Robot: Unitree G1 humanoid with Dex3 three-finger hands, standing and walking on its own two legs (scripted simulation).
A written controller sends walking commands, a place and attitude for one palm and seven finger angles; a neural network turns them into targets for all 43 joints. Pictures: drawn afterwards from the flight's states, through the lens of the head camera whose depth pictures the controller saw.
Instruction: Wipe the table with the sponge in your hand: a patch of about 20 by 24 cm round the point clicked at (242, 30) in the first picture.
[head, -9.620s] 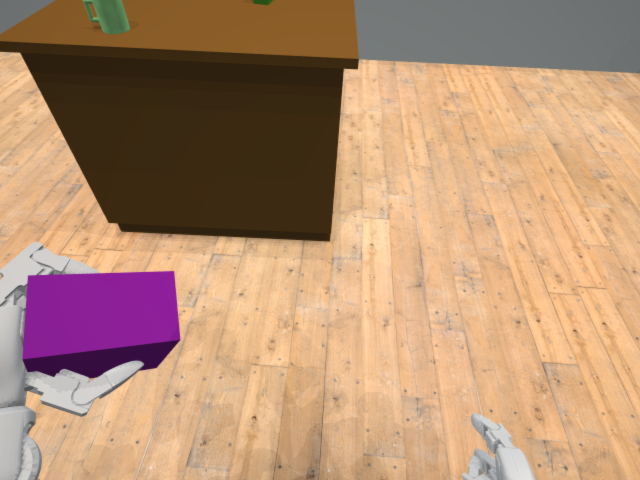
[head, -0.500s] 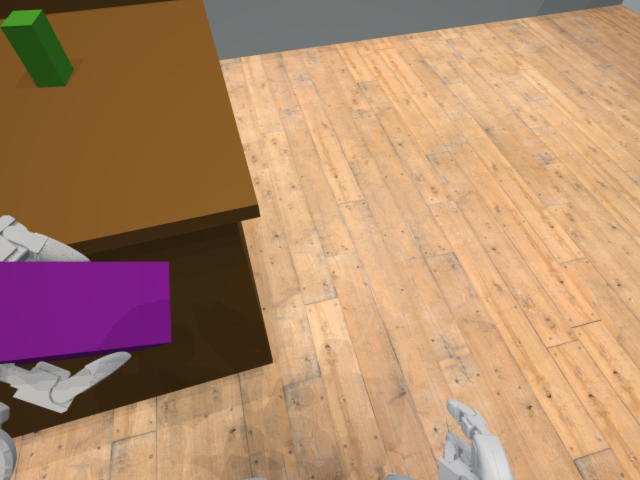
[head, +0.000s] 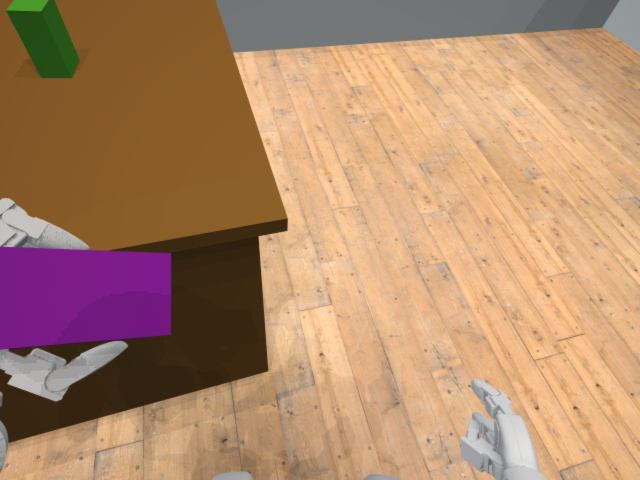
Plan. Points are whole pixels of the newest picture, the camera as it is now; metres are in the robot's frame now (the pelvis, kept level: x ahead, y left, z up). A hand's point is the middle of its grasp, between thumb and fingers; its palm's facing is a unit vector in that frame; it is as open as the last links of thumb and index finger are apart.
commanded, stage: come to a stop and stand still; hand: left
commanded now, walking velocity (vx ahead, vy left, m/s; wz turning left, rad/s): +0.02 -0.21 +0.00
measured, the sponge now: (105, 302) +0.23 +0.21 +0.16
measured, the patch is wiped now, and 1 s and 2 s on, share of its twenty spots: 0.00 0.00 0.00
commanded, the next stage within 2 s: look again from close up in 0.96 s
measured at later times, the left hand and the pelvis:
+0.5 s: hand (69, 385) +0.16 +0.20 +0.18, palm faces +0.38 -0.81 -0.45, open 10.7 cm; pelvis -0.05 -0.03 +0.01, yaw +1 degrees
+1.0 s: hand (31, 428) +0.13 +0.22 +0.16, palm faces +0.40 -0.83 -0.38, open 10.7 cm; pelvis -0.08 -0.02 +0.00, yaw +0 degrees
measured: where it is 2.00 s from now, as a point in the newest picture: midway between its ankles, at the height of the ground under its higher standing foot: outside the picture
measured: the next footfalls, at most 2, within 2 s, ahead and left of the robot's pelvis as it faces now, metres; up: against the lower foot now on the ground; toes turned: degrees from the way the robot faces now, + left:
right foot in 0.22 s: +0.00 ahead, -0.11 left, +0.00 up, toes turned -6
left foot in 0.58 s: -0.02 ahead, +0.09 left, +0.00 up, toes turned +5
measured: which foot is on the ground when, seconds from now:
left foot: down 0.00-0.24, up 0.26-0.56, down 0.58-1.00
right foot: up 0.00-0.20, down 0.22-1.00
